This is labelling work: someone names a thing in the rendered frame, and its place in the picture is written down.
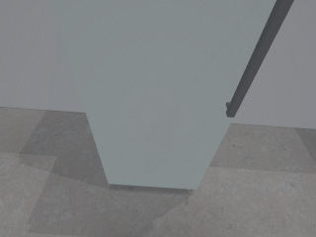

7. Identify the fridge door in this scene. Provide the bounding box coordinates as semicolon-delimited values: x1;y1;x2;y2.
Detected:
49;0;277;190

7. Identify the handle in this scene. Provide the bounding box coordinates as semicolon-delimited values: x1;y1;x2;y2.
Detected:
226;0;294;118

